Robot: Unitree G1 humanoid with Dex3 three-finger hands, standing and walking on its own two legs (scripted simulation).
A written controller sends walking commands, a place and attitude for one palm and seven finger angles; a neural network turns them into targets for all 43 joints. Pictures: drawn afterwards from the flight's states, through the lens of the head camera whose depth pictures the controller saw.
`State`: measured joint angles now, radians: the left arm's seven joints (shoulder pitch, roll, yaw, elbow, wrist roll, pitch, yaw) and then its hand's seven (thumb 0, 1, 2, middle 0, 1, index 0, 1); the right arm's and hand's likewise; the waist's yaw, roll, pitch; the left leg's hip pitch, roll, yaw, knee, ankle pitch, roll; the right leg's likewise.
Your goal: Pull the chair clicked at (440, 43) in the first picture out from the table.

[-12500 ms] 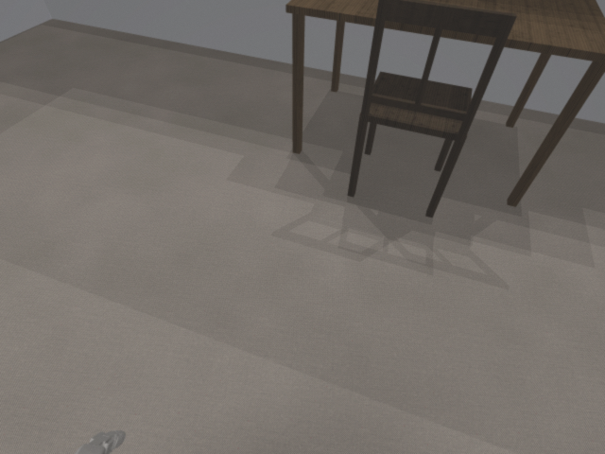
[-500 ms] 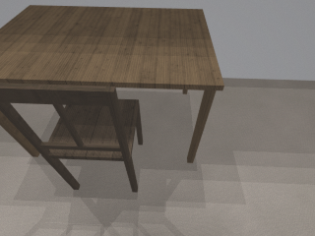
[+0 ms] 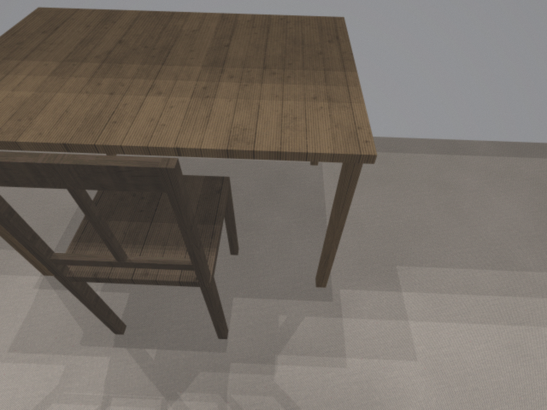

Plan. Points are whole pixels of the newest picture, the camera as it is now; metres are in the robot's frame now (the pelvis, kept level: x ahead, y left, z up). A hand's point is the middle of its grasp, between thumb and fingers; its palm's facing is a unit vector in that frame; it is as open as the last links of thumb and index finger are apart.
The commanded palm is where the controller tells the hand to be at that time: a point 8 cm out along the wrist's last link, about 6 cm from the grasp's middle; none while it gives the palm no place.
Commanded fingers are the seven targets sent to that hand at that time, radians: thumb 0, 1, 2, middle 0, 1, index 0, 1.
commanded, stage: look again from close up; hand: left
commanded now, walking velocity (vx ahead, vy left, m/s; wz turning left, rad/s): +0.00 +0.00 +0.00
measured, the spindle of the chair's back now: (101, 226) +0.46 +0.40 -0.10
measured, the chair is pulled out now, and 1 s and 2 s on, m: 0.00 0.00 0.00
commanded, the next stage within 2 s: raise the hand toward the chair's back in 0.42 s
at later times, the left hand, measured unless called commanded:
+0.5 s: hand out of the picture +0.01 +0.16 -0.17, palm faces +0.03 -0.98 -0.21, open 7.4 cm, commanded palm none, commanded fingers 0.00 0.90 0.90 -0.20 -0.30 -0.20 -0.30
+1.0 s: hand out of the picture +0.11 +0.17 -0.08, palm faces +0.05 -1.00 +0.01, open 9.7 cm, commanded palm +0.11 +0.23 -0.06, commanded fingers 0.00 0.32 0.65 -0.14 -0.21 -0.14 -0.21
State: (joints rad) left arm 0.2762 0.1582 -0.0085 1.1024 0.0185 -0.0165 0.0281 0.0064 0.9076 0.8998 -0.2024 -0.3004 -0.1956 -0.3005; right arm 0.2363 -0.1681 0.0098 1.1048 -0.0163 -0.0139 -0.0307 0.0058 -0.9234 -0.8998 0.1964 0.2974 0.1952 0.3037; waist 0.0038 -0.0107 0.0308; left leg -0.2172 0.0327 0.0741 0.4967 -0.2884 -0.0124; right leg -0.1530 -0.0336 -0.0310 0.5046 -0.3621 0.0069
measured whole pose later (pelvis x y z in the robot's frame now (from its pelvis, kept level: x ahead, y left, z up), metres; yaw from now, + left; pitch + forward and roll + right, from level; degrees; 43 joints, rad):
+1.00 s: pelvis -0.07 -0.02 -0.09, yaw +2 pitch +13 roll +0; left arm 0.41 0.16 0.15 0.19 -0.24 -0.53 -0.33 0.01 0.54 0.74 -0.17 -0.24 -0.16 -0.24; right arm 0.13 -0.26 -0.08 0.51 0.01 -0.24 -0.03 0.01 -0.91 -0.90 0.20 0.30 0.20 0.30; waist 0.03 -0.03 -0.12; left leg -0.93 0.06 -0.01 1.16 -0.46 -0.03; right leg -0.84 -0.03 -0.09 1.19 -0.58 -0.03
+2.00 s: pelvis -0.06 +0.02 -0.08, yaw +2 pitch +16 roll -4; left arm 0.33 0.27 0.19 -0.03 -0.26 -0.30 -0.32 -0.01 -0.48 0.31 -0.06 -0.08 -0.06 -0.08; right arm 0.20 -0.21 0.03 0.50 0.01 -0.18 -0.05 0.01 -0.91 -0.90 0.20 0.30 0.20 0.30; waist 0.00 0.04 -0.12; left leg -0.96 0.05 -0.02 1.16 -0.48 0.01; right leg -0.82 -0.03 -0.10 1.10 -0.55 0.02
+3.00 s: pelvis -0.06 +0.00 -0.09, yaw +2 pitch +16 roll -2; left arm 0.17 0.25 0.21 0.14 -0.28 -0.38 -0.33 -0.01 -0.50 0.30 -0.06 -0.08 -0.06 -0.08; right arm 0.22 -0.24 0.01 0.56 0.02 -0.20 -0.06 0.01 -0.91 -0.90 0.20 0.30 0.20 0.30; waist -0.03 0.05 -0.13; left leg -0.97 0.06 -0.02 1.16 -0.48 -0.01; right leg -0.86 -0.02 -0.09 1.14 -0.57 -0.01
